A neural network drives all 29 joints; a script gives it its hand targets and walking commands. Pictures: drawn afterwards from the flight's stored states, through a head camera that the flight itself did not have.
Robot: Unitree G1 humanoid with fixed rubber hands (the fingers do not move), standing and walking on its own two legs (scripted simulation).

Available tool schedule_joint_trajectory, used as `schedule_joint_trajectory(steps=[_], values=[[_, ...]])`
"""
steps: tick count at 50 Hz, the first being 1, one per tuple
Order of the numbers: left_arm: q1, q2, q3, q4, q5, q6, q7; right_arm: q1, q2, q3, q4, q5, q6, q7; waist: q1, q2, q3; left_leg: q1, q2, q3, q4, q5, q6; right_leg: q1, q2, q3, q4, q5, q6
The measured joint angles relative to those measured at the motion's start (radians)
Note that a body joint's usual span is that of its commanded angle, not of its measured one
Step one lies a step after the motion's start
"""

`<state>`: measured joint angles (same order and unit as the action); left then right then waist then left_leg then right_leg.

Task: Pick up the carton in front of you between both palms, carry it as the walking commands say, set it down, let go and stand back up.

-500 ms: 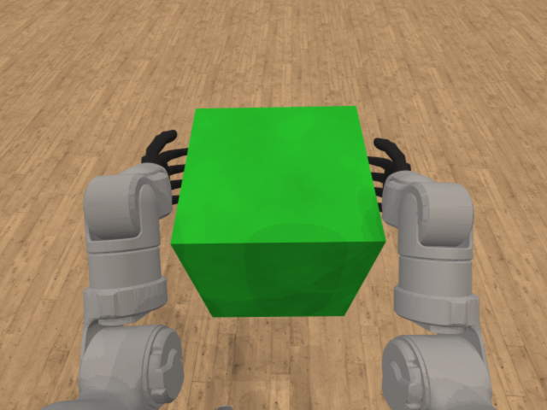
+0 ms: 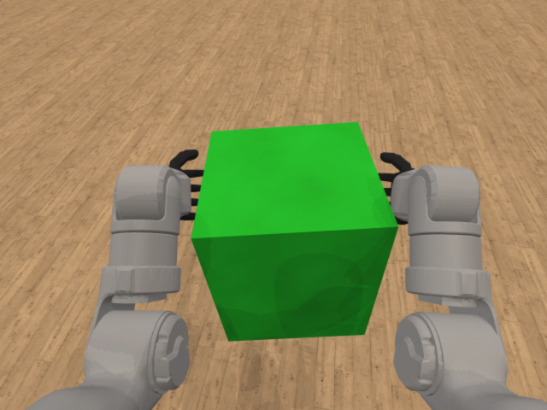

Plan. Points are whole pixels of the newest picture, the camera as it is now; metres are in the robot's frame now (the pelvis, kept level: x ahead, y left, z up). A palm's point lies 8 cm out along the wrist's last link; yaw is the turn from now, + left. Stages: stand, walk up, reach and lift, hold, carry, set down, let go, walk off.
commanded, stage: carry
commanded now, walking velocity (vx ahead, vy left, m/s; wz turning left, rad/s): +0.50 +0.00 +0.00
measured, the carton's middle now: (290, 236) +0.37 +0.00 +0.08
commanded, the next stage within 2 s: none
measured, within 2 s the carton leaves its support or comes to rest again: neither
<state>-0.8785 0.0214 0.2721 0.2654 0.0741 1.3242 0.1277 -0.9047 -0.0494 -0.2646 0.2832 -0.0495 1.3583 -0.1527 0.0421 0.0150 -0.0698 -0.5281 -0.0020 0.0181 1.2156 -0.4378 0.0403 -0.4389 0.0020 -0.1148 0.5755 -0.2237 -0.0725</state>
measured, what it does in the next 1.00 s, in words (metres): walks ahead: left foot, then right foot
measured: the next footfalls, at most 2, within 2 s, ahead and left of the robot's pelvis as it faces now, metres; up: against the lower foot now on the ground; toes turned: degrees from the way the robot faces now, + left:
left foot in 0.30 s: +0.31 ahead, +0.12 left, +0.00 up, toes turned +6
right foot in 0.72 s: +0.56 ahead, -0.08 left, +0.00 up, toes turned -10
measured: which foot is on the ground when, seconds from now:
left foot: up 0.00-0.28, down 0.30-0.74, up 0.76-1.00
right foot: down 0.00-0.32, up 0.34-0.70, down 0.72-1.00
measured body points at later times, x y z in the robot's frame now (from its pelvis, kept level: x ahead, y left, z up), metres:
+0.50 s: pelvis +0.26 +0.04 +0.02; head +0.31 +0.06 +0.46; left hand +0.62 +0.19 +0.07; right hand +0.61 -0.11 +0.07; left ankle +0.27 +0.12 -0.73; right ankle +0.24 -0.08 -0.66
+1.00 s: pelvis +0.56 +0.00 +0.02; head +0.52 -0.01 +0.47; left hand +0.83 +0.16 +0.11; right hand +0.83 -0.14 +0.11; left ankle +0.64 +0.15 -0.68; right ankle +0.52 -0.08 -0.73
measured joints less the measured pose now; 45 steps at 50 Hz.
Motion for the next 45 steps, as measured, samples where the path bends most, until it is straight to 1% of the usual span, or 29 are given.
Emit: schedule_joint_trajectory(steps=[3,7,11,14,15,16,17,18,19,20,21,22,24,28,32,34,36,37,38,39,40,41,42,43,45], values=[[0.02,0.0,-0.005,-0.063,-0.022,0.004,0.01,0.005,0.007,0.0,-0.054,-0.005,0.006,0.0,0.012,0.0,0.035,-0.109,0.022,0.002,-0.036,0.046,-0.008,0.053,0.001,0.002,-0.049,-0.009,-0.003],[0.021,-0.011,0.006,-0.119,-0.026,-0.009,0.017,0.008,0.02,-0.017,-0.117,-0.013,-0.003,0.0,0.016,-0.001,0.051,-0.177,0.048,0.007,-0.207,0.1,-0.026,0.117,0.001,0.008,-0.095,-0.039,0.005],[0.035,-0.028,0.012,-0.094,-0.014,-0.036,0.016,0.034,0.029,-0.032,-0.107,-0.02,-0.025,0.002,0.01,-0.004,0.03,-0.138,0.05,0.032,-0.45,0.212,-0.031,0.194,-0.007,0.017,-0.117,-0.098,0.03],[0.063,-0.035,0.005,-0.047,0.005,-0.058,0.007,0.064,0.034,-0.029,-0.058,-0.028,-0.052,0.009,-0.006,-0.012,0.004,-0.033,0.025,0.081,-0.663,0.307,-0.021,0.254,-0.022,0.021,-0.087,-0.177,0.056],[0.074,-0.033,0.003,-0.033,0.009,-0.064,0.003,0.07,0.037,-0.023,-0.034,-0.032,-0.063,0.012,-0.012,-0.009,-0.006,0.018,0.021,0.1,-0.727,0.338,-0.011,0.262,-0.023,0.024,-0.042,-0.215,0.064],[0.085,-0.024,-0.003,-0.019,0.01,-0.074,-0.002,0.082,0.047,-0.017,-0.015,-0.036,-0.084,0.013,-0.026,-0.027,-0.01,0.029,0.009,0.114,-0.715,0.343,0.018,0.245,-0.04,0.03,0.04,-0.248,0.07],[0.1,-0.015,-0.003,-0.008,0.01,-0.088,-0.008,0.097,0.059,-0.007,0.0,-0.044,-0.106,0.014,-0.037,-0.041,-0.007,0.028,0.002,0.122,-0.675,0.313,0.032,0.206,-0.044,0.053,0.16,-0.263,0.075],[0.12,-0.012,-0.001,-0.001,0.001,-0.098,-0.026,0.117,0.07,0.001,0.012,-0.05,-0.123,0.017,-0.044,-0.042,-0.002,0.036,0.003,0.124,-0.652,0.279,0.039,0.156,-0.032,0.075,0.289,-0.276,0.075],[0.142,-0.011,-0.005,0.001,-0.001,-0.105,-0.029,0.144,0.079,0.008,0.012,-0.054,-0.134,0.017,-0.047,-0.037,0.005,0.052,0.007,0.122,-0.649,0.254,0.04,0.104,-0.019,0.085,0.399,-0.282,0.07],[0.166,-0.015,-0.011,-0.004,-0.001,-0.109,-0.029,0.176,0.087,0.014,0.001,-0.053,-0.141,0.018,-0.048,-0.031,0.013,0.075,0.011,0.12,-0.663,0.24,0.038,0.055,-0.011,0.085,0.475,-0.27,0.066],[0.189,-0.022,-0.018,-0.014,0.001,-0.112,-0.029,0.212,0.093,0.02,-0.019,-0.051,-0.146,0.018,-0.048,-0.027,0.021,0.101,0.015,0.119,-0.687,0.238,0.028,0.01,-0.01,0.078,0.514,-0.245,0.064],[0.211,-0.029,-0.026,-0.029,0.003,-0.115,-0.029,0.247,0.098,0.026,-0.046,-0.048,-0.15,0.018,-0.047,-0.024,0.03,0.128,0.016,0.118,-0.715,0.238,0.024,-0.028,-0.015,0.071,0.519,-0.218,0.066],[0.256,-0.045,-0.041,-0.075,0.006,-0.125,-0.029,0.31,0.11,0.032,-0.109,-0.043,-0.16,0.018,-0.046,-0.019,0.049,0.182,0.019,0.116,-0.772,0.238,0.026,-0.088,-0.028,0.058,0.462,-0.175,0.077],[0.355,-0.083,-0.062,-0.194,0.009,-0.157,-0.028,0.422,0.142,0.033,-0.244,-0.043,-0.189,0.019,-0.045,-0.014,0.062,0.285,0.024,0.108,-0.861,0.221,0.017,-0.146,-0.048,0.043,0.251,-0.093,0.098],[0.473,-0.121,-0.079,-0.33,0.012,-0.185,-0.031,0.528,0.178,0.046,-0.368,-0.049,-0.218,0.029,-0.043,-0.016,0.042,0.391,0.025,0.106,-0.905,0.166,-0.007,-0.128,-0.049,0.012,0.034,0.039,0.098],[0.531,-0.139,-0.084,-0.401,0.014,-0.19,-0.034,0.577,0.194,0.059,-0.43,-0.053,-0.223,0.034,-0.044,-0.014,0.023,0.441,0.027,0.105,-0.896,0.117,-0.022,-0.087,-0.039,-0.016,-0.069,0.102,0.091],[0.575,-0.16,-0.089,-0.461,0.021,-0.188,-0.04,0.624,0.205,0.071,-0.492,-0.058,-0.22,0.041,-0.049,-0.011,-0.001,0.464,0.034,0.094,-0.815,0.035,-0.04,-0.013,-0.027,-0.057,-0.169,0.151,0.073],[0.594,-0.176,-0.091,-0.476,0.027,-0.196,-0.046,0.645,0.199,0.078,-0.518,-0.048,-0.216,0.058,-0.046,0.004,-0.016,0.446,0.051,0.089,-0.723,-0.013,-0.046,0.002,-0.018,-0.073,-0.159,0.177,0.04],[0.612,-0.182,-0.104,-0.482,0.036,-0.203,-0.049,0.664,0.191,0.084,-0.533,-0.047,-0.213,0.063,-0.043,0.023,-0.026,0.401,0.067,0.071,-0.588,-0.016,-0.049,0.004,-0.01,-0.085,-0.115,0.145,0.015],[0.627,-0.177,-0.126,-0.481,0.042,-0.2,-0.049,0.685,0.188,0.092,-0.544,-0.049,-0.206,0.065,-0.043,0.026,-0.035,0.34,0.063,0.048,-0.436,-0.022,-0.048,0.012,-0.011,-0.092,-0.087,0.102,0.0],[0.642,-0.171,-0.14,-0.481,0.043,-0.191,-0.05,0.707,0.189,0.098,-0.551,-0.053,-0.197,0.065,-0.042,0.019,-0.044,0.276,0.053,0.036,-0.304,-0.03,-0.043,0.031,-0.015,-0.094,-0.081,0.067,-0.007],[0.659,-0.166,-0.152,-0.485,0.043,-0.177,-0.05,0.727,0.186,0.111,-0.556,-0.057,-0.186,0.064,-0.042,0.011,-0.052,0.217,0.047,0.035,-0.21,-0.024,-0.039,0.057,-0.019,-0.095,-0.093,0.045,-0.007],[0.676,-0.162,-0.159,-0.492,0.044,-0.163,-0.05,0.741,0.184,0.124,-0.558,-0.059,-0.173,0.064,-0.04,0.003,-0.058,0.166,0.047,0.04,-0.159,-0.004,-0.037,0.087,-0.022,-0.094,-0.117,0.04,0.003],[0.692,-0.159,-0.163,-0.502,0.044,-0.15,-0.05,0.75,0.182,0.134,-0.561,-0.06,-0.161,0.064,-0.038,-0.002,-0.062,0.122,0.052,0.048,-0.148,0.022,-0.039,0.117,-0.023,-0.092,-0.144,0.038,0.009],[0.713,-0.156,-0.165,-0.524,0.043,-0.129,-0.05,0.759,0.18,0.15,-0.566,-0.062,-0.143,0.064,-0.031,-0.008,-0.07,0.054,0.067,0.059,-0.199,0.075,-0.047,0.178,-0.024,-0.086,-0.197,0.034,0.011]])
